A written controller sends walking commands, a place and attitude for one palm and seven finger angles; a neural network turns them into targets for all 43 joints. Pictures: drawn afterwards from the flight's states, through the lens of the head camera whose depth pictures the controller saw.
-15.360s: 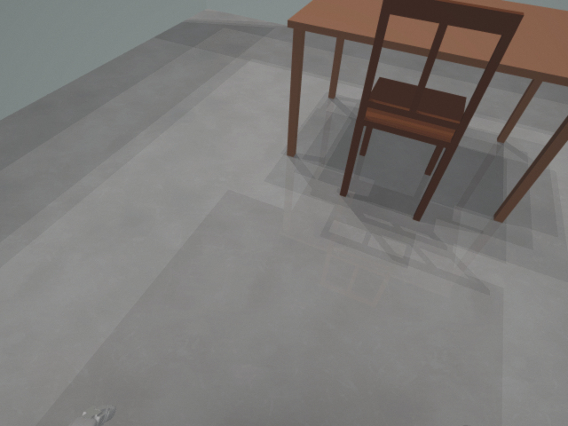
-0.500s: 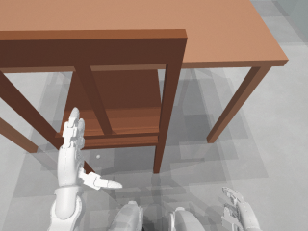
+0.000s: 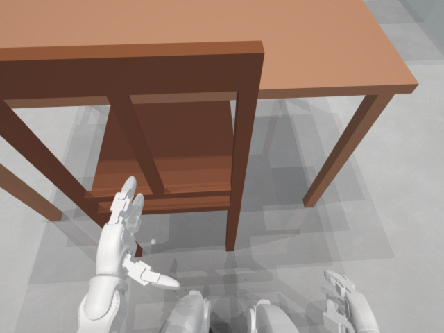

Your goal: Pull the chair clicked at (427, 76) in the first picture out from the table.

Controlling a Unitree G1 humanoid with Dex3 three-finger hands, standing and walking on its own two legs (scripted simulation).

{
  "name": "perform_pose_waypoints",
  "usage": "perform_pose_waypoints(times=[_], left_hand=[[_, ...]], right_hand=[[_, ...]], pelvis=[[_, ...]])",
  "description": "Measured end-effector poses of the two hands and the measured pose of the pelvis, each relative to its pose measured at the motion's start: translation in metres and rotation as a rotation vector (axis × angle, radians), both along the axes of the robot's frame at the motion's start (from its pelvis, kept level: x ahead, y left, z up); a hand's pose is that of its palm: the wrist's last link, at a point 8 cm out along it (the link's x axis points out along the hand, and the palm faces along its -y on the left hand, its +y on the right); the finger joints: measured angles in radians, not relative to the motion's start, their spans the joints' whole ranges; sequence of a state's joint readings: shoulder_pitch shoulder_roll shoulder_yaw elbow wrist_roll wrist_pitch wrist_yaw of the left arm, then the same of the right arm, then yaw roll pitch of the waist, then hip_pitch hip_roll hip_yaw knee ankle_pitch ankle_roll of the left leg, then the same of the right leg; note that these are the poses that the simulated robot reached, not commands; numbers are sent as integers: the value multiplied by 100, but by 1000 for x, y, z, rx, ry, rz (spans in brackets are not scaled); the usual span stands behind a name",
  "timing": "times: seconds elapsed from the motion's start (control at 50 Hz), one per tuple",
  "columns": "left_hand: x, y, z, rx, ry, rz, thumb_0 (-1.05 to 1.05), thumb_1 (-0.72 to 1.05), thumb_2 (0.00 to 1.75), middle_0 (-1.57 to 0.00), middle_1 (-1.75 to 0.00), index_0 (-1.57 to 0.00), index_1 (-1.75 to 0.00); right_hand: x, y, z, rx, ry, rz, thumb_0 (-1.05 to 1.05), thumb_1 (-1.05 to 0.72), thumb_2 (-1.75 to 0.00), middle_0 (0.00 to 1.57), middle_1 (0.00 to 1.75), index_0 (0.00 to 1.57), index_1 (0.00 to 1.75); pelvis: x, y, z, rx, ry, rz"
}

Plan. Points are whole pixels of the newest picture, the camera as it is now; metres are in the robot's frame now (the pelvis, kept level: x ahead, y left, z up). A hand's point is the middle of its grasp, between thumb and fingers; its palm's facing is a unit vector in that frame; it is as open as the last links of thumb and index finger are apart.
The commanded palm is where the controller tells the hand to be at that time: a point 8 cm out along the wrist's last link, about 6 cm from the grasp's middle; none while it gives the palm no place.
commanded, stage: aim the fingers beside a spindle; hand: left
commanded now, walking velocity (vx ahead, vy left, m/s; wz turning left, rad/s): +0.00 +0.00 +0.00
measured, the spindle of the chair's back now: (142, 153) +0.43 +0.18 +0.04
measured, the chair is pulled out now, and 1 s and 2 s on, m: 0.00 0.00 0.00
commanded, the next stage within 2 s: push the fingers through the gap in 1.84 s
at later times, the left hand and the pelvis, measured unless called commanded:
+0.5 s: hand (165, 234) +0.28 +0.11 +0.02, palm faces +0.01 -1.00 +0.01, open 16.9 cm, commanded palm +0.27 +0.20 +0.03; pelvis +0.00 +0.01 +0.00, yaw -1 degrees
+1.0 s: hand (114, 211) +0.30 +0.19 +0.06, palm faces +0.21 -0.98 -0.06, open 16.9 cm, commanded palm +0.26 +0.20 +0.02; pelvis +0.00 +0.01 +0.00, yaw +0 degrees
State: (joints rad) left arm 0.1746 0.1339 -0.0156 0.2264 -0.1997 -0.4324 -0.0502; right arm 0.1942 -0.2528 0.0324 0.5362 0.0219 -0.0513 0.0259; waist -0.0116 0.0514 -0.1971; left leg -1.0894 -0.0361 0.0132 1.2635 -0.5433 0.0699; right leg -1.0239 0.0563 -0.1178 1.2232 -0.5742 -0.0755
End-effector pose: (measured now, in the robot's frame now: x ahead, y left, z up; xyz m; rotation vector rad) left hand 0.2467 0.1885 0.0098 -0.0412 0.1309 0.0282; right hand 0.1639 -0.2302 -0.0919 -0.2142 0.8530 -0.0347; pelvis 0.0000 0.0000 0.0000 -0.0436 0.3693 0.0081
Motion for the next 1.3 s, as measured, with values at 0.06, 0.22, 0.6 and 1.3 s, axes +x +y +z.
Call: perform_pose_waypoints(times=[0.06, 0.22, 0.6, 1.3], left_hand=[[-9, -32, -18, -44, 65, -98, -1, -50, 30, -5, -8, -5, -8], [12, 28, 50, 143, -257, 170, -1, -50, 30, -6, -9, -7, -8], [28, 40, 52, 152, -239, 198, -1, -50, 30, -6, -9, -7, -8], [12, 40, 58, 135, -248, 167, -1, -50, 30, -7, -9, -7, -8]], right_hand=[[0, -2, 4, -33, -21, -15, 1, -91, -90, 21, 30, 21, 30], [-6, 3, -1, -16, 8, -7, 1, -91, -90, 20, 30, 20, 30], [-5, 9, -2, -8, 47, -7, 1, -91, -90, 20, 30, 20, 30], [-4, 12, 6, -27, 18, -28, 1, -91, -90, 20, 30, 20, 30]], pelvis=[[-1, 1, -2, 1, 8, -11], [-3, 1, -3, 4, -4, -14], [4, 7, 2, 1, 4, -16], [1, 9, 2, -6, -8, -16]])
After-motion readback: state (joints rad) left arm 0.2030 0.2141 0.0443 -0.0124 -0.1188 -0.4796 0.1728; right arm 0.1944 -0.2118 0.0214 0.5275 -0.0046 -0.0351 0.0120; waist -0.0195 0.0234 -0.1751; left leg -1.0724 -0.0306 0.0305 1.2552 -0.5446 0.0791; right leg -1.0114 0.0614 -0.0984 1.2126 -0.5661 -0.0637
